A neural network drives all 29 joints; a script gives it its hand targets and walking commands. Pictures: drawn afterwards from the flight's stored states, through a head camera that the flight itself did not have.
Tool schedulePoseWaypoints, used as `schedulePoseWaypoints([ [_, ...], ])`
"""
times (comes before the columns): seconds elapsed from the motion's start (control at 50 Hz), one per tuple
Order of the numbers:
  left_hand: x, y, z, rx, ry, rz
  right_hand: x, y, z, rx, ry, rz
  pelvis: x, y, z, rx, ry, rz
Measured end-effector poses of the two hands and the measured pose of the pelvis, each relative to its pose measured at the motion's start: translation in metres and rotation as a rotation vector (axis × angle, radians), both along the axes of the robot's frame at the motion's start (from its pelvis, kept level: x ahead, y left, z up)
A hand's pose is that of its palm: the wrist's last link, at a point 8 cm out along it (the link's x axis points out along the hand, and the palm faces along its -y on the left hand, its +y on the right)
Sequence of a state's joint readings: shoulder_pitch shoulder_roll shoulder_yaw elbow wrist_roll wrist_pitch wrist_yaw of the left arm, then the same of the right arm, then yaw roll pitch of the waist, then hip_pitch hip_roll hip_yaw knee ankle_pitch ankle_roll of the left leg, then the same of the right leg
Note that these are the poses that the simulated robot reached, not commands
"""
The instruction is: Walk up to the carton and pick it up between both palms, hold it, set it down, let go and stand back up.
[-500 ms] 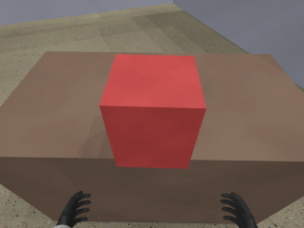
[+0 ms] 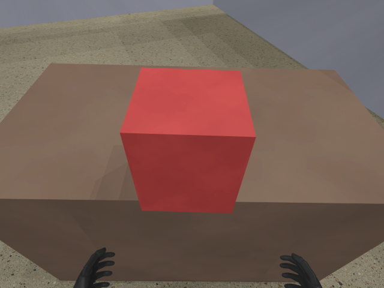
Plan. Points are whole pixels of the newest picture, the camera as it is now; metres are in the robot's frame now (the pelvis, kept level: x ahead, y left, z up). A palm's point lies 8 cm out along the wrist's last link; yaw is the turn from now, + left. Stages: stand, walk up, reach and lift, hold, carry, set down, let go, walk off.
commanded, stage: let go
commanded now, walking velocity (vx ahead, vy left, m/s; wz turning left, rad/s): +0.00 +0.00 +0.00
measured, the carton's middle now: (188, 143) +0.41 +0.03 +0.10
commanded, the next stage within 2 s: stand in 0.26 s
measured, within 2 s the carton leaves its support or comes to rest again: neither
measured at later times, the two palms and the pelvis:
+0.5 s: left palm out of the picture +0.11 +0.26 -0.10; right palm out of the picture +0.09 -0.23 -0.12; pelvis +0.00 +0.01 -0.01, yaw +1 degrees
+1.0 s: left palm out of the picture +0.03 +0.26 -0.13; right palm out of the picture +0.04 -0.22 -0.13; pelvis -0.01 +0.01 -0.01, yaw +2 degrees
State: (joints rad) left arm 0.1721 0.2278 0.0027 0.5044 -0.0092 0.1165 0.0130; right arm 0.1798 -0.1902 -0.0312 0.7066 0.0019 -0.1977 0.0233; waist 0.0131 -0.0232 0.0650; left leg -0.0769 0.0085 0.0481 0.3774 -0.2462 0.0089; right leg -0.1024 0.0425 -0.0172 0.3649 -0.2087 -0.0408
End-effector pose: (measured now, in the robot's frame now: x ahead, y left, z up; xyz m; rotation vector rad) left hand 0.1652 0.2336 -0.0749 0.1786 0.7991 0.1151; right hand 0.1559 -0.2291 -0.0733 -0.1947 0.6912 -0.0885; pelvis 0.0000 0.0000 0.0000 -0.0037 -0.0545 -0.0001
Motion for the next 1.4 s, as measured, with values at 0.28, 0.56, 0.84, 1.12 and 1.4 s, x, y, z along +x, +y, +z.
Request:
schedulePoseWaypoints([
  [0.28,-0.004,0.002,-0.001,-0.001,0.007,-0.002,-0.005,0.002,0.000,0.001,0.005,-0.007,-0.005,0.005,0.000,-0.001,-0.006,-0.004],
  [0.56,-0.076,0.027,-0.036,0.053,0.178,0.015,-0.081,-0.003,-0.050,-0.035,0.391,-0.024,-0.002,0.012,-0.008,-0.010,0.090,0.027],
  [0.84,-0.118,0.028,-0.052,0.033,0.293,0.079,-0.102,0.002,-0.057,-0.040,0.446,-0.044,-0.004,0.015,-0.009,-0.007,0.095,0.039],
  [1.12,-0.162,0.023,-0.059,0.014,0.400,0.123,-0.134,0.006,-0.061,-0.025,0.521,-0.065,-0.013,0.014,-0.005,-0.005,0.061,0.044],
  [1.4,-0.209,0.006,-0.067,-0.019,0.534,0.146,-0.180,0.010,-0.069,-0.002,0.643,-0.089,-0.023,0.010,-0.003,-0.001,0.044,0.045],
])
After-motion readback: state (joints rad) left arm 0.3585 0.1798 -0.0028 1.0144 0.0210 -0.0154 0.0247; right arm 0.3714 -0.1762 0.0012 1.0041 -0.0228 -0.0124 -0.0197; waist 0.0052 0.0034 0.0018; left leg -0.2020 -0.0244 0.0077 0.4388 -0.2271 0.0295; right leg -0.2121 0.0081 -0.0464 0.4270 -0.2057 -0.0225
